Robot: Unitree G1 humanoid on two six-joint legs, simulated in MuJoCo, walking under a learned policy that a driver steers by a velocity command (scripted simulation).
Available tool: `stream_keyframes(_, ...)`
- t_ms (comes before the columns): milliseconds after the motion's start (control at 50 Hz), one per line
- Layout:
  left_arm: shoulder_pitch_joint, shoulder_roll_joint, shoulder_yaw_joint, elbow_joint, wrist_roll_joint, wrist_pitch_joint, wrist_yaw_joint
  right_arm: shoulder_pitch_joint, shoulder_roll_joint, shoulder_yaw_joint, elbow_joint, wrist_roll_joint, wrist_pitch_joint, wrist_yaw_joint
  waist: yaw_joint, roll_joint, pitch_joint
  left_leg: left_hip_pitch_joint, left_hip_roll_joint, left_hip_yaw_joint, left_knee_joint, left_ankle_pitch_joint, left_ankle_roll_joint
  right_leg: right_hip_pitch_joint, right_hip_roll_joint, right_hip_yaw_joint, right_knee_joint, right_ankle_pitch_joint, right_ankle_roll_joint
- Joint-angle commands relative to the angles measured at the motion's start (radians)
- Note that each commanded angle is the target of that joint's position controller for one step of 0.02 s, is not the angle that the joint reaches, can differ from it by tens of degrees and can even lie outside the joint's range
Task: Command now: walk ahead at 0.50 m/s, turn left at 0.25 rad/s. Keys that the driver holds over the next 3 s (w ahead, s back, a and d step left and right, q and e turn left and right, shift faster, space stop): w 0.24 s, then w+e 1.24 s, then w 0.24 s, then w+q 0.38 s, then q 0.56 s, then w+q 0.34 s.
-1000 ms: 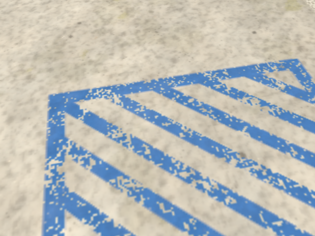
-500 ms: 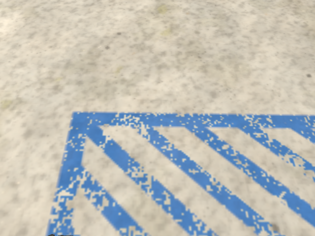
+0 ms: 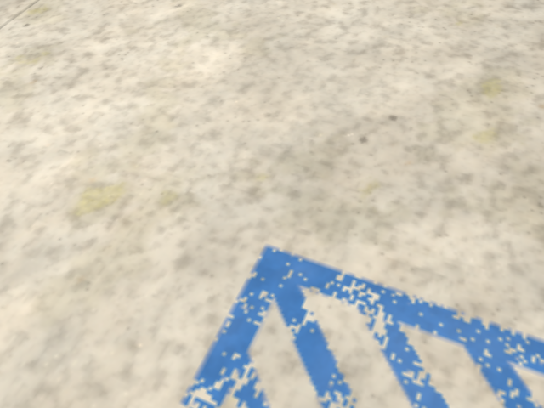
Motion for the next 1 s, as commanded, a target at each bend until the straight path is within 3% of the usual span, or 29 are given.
stream_keyframes(20, -0.001, 0.151, 0.031, -0.034, -0.003, -0.007, 0.003, -0.104, -0.031, 0.006, -0.089, 0.000, -0.019, 0.003, -0.016, -0.148, 0.049, 0.081, -0.012, 0.079, -0.132, -0.004, 0.018, -0.051, -0.250, 0.105, -0.086, 0.359, -0.128)
stream_keyframes(80, 0.024, 0.179, 0.035, 0.000, -0.004, 0.013, 0.008, -0.072, -0.049, 0.002, -0.081, -0.010, -0.030, -0.011, -0.041, -0.152, 0.028, 0.178, -0.050, 0.119, -0.220, -0.111, 0.066, 0.030, -0.271, 0.096, 0.035, 0.604, -0.120)
stream_keyframes(100, 0.021, 0.182, 0.034, 0.009, -0.008, 0.019, 0.009, 0.026, -0.054, -0.005, -0.048, -0.015, -0.040, -0.018, -0.092, -0.134, -0.025, 0.309, -0.083, 0.133, -0.287, -0.093, 0.087, 0.030, -0.250, 0.066, 0.170, 0.733, -0.107)
stream_keyframes(120, 0.028, 0.160, 0.025, 0.009, -0.011, 0.022, 0.010, 0.183, -0.084, -0.019, 0.011, -0.027, -0.051, -0.029, -0.151, -0.095, -0.125, 0.532, -0.085, 0.117, -0.312, -0.073, 0.111, -0.047, -0.209, 0.030, 0.361, 0.705, -0.086)
stream_keyframes(140, 0.021, 0.101, 0.004, -0.040, -0.023, 0.018, 0.006, 0.343, -0.170, -0.043, 0.037, -0.046, -0.057, -0.046, -0.212, 0.034, -0.265, 0.820, 0.158, -0.171, -0.340, -0.205, 0.177, -0.293, -0.151, 0.002, 0.670, 0.371, -0.052)
stream_keyframes(160, 0.071, 0.056, 0.000, -0.071, -0.019, 0.019, -0.001, 0.375, -0.264, -0.066, 0.047, -0.018, -0.049, -0.057, -0.174, 0.224, -0.337, 0.960, 0.387, -0.613, -0.461, -0.137, 0.279, -0.580, 0.016, 0.048, 0.952, -0.294, -0.024)
stream_keyframes(180, -0.025, 0.141, 0.025, -0.066, 0.000, 0.030, 0.008, 0.334, -0.226, -0.062, 0.049, 0.017, -0.046, -0.062, -0.181, 0.071, -0.243, 0.895, 0.340, -0.546, -0.461, -0.069, 0.263, -0.672, -0.033, 0.181, 1.020, -0.246, -0.038)
stream_keyframes(200, -0.068, 0.118, 0.020, -0.080, -0.009, 0.023, 0.002, 0.270, -0.171, -0.046, 0.054, 0.019, -0.050, -0.064, -0.141, 0.044, -0.121, 0.769, 0.295, -0.398, -0.473, 0.029, 0.239, -0.681, -0.067, 0.190, 0.995, -0.162, -0.045)
stream_keyframes(220, -0.074, 0.100, 0.015, -0.072, -0.012, 0.020, -0.002, 0.219, -0.118, -0.031, 0.055, 0.017, -0.056, -0.060, -0.106, 0.015, -0.068, 0.664, 0.243, -0.302, -0.507, 0.092, 0.203, -0.637, -0.094, 0.188, 0.927, -0.107, -0.045)
stream_keyframes(260, -0.022, 0.081, 0.013, -0.038, 0.006, 0.045, -0.009, 0.167, -0.065, -0.015, 0.060, 0.022, -0.068, -0.059, -0.049, 0.039, -0.033, 0.539, 0.181, -0.177, -0.567, 0.138, 0.162, -0.537, -0.109, 0.185, 0.862, -0.067, -0.026)
stream_keyframes(300, -0.024, 0.066, 0.015, -0.028, 0.008, 0.062, -0.021, 0.190, -0.070, -0.017, 0.079, 0.022, -0.085, -0.061, -0.041, 0.032, -0.025, 0.508, 0.174, -0.121, -0.611, 0.173, 0.164, -0.527, -0.092, 0.189, 0.857, -0.027, -0.017)
stream_keyframes(340, -0.090, 0.057, 0.017, -0.043, 0.007, 0.068, -0.028, 0.218, -0.084, -0.023, 0.101, 0.024, -0.095, -0.064, -0.047, 0.025, 0.017, 0.504, 0.176, -0.068, -0.655, 0.156, 0.160, -0.592, -0.094, 0.208, 0.826, 0.046, -0.009)
stream_keyframes(400, -0.189, 0.056, 0.019, -0.068, 0.007, 0.070, -0.029, 0.255, -0.074, -0.020, 0.127, 0.021, -0.100, -0.066, -0.067, 0.009, 0.056, 0.539, 0.173, 0.004, -0.677, 0.173, 0.148, -0.679, -0.086, 0.225, 0.740, 0.150, -0.002)
stream_keyframes(480, -0.314, 0.034, 0.005, -0.107, 0.011, 0.063, -0.039, 0.273, -0.073, -0.016, 0.152, 0.022, -0.106, -0.071, -0.092, 0.012, 0.081, 0.570, 0.161, 0.107, -0.677, 0.248, 0.126, -0.653, -0.074, 0.159, 0.545, 0.272, -0.012)
stream_keyframes(560, -0.410, 0.034, -0.004, -0.157, 0.015, 0.059, -0.050, 0.330, -0.094, -0.019, 0.193, 0.018, -0.098, -0.085, -0.117, 0.008, 0.098, 0.692, 0.193, 0.164, -0.614, 0.413, 0.106, -0.631, -0.051, 0.082, 0.403, 0.225, -0.059)
stream_keyframes(620, -0.338, 0.055, 0.007, -0.151, 0.017, 0.061, -0.041, 0.313, -0.132, -0.025, 0.203, 0.013, -0.085, -0.096, -0.073, 0.041, 0.029, 0.765, 0.204, 0.215, -0.414, 0.854, 0.082, -0.496, 0.035, 0.015, 0.369, 0.079, -0.121)
stream_keyframes(640, -0.255, 0.073, 0.017, -0.130, 0.019, 0.058, -0.036, 0.305, -0.147, -0.029, 0.203, 0.009, -0.076, -0.098, -0.037, 0.047, -0.024, 0.767, 0.204, 0.229, -0.270, 0.944, 0.078, -0.405, 0.073, 0.004, 0.354, 0.029, -0.146)
stream_keyframes(660, -0.120, 0.097, 0.033, -0.091, 0.026, 0.051, -0.030, 0.297, -0.157, -0.031, 0.198, 0.012, -0.067, -0.100, 0.023, 0.031, -0.101, 0.701, 0.191, 0.245, -0.067, 0.874, 0.066, -0.228, 0.100, 0.019, 0.286, 0.044, -0.177)
stream_keyframes(680, 0.038, 0.174, 0.063, -0.052, 0.039, 0.048, -0.015, 0.286, -0.144, -0.026, 0.170, 0.016, -0.069, -0.097, 0.093, -0.044, -0.198, 0.494, 0.160, 0.251, 0.223, 0.579, 0.041, 0.030, -0.025, 0.207, 0.240, -0.016, -0.236)
stream_keyframes(700, 0.016, 0.296, 0.095, -0.065, 0.030, 0.055, -0.003, 0.343, -0.024, -0.002, 0.106, 0.026, -0.077, -0.072, 0.010, -0.300, -0.282, 0.035, -0.063, 0.215, 0.614, -0.378, -0.018, 0.339, -0.335, 0.762, 0.182, 0.042, -0.412)
stream_keyframes(720, 0.035, 0.272, 0.094, -0.064, -0.014, 0.065, -0.004, 0.217, -0.103, -0.017, 0.085, 0.015, -0.088, -0.069, 0.066, -0.143, -0.310, -0.090, -0.075, -0.007, 0.697, -0.392, -0.011, 0.350, -0.340, 0.905, 0.074, 0.054, -0.426)
stream_keyframes(740, -0.033, 0.240, 0.086, -0.060, -0.016, 0.068, 0.004, 0.155, -0.094, -0.012, 0.056, 0.026, -0.102, -0.065, 0.032, -0.106, -0.154, -0.143, -0.007, -0.026, 0.644, -0.283, -0.004, 0.225, -0.322, 0.741, 0.054, 0.108, -0.388)
stream_keyframes(760, -0.076, 0.183, 0.072, -0.061, -0.015, 0.067, 0.006, 0.155, -0.092, -0.009, 0.058, 0.026, -0.111, -0.066, -0.008, -0.035, -0.072, -0.094, 0.028, -0.014, 0.546, -0.223, -0.006, 0.087, -0.281, 0.648, 0.032, 0.213, -0.343)
stream_keyframes(780, -0.116, 0.154, 0.064, -0.064, -0.016, 0.062, 0.009, 0.155, -0.089, -0.010, 0.063, 0.016, -0.102, -0.067, -0.046, -0.012, -0.022, -0.036, 0.050, -0.014, 0.477, -0.215, -0.016, -0.019, -0.229, 0.568, 0.018, 0.305, -0.307)
stream_keyframes(820, -0.143, 0.128, 0.052, -0.069, -0.021, 0.049, 0.009, 0.194, -0.074, -0.007, 0.065, -0.008, -0.062, -0.063, -0.092, -0.037, -0.028, 0.064, 0.061, -0.011, 0.394, -0.220, -0.047, -0.125, -0.169, 0.476, -0.008, 0.394, -0.286)
stream_keyframes(860, -0.121, 0.154, 0.058, -0.063, -0.022, 0.033, 0.006, 0.183, -0.055, -0.003, 0.053, -0.012, -0.038, -0.057, -0.099, -0.051, -0.026, 0.067, 0.059, 0.013, 0.322, -0.197, -0.069, -0.166, -0.135, 0.438, -0.024, 0.423, -0.286)
stream_keyframes(940, -0.056, 0.171, 0.064, -0.055, -0.021, 0.033, 0.005, 0.017, -0.054, 0.000, -0.007, -0.007, -0.030, -0.052, -0.048, -0.085, 0.021, -0.012, 0.058, 0.029, 0.116, -0.031, -0.097, -0.162, -0.097, 0.438, -0.051, 0.341, -0.246)
stream_keyframes(1000, -0.001, 0.177, 0.068, -0.049, -0.020, 0.036, 0.007, -0.082, -0.053, 0.005, -0.038, 0.000, -0.035, -0.048, -0.002, -0.104, 0.016, -0.029, 0.035, 0.025, -0.015, 0.063, -0.096, -0.092, -0.091, 0.457, -0.021, 0.357, -0.220)
Next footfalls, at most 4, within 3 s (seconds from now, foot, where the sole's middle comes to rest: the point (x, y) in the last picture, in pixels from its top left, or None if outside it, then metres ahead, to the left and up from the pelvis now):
0.12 left None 0.21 0.11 -0.78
0.68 right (341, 400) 0.50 -0.08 -0.78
1.20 left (315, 277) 0.84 -0.01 -0.78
1.70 right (435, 263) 0.91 -0.35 -0.78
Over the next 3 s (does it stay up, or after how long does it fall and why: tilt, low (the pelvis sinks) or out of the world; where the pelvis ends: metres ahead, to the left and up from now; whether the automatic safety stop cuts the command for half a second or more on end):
stays up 1.20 -0.48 0.00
